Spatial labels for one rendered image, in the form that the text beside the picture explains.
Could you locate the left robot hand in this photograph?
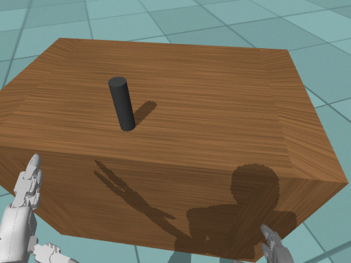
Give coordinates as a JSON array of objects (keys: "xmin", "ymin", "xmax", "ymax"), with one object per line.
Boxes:
[{"xmin": 0, "ymin": 153, "xmax": 79, "ymax": 263}]

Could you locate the can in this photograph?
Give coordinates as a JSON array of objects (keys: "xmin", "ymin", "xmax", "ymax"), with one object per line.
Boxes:
[{"xmin": 108, "ymin": 77, "xmax": 135, "ymax": 132}]

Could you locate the right robot hand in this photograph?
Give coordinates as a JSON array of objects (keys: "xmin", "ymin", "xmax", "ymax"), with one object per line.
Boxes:
[{"xmin": 233, "ymin": 224, "xmax": 294, "ymax": 263}]

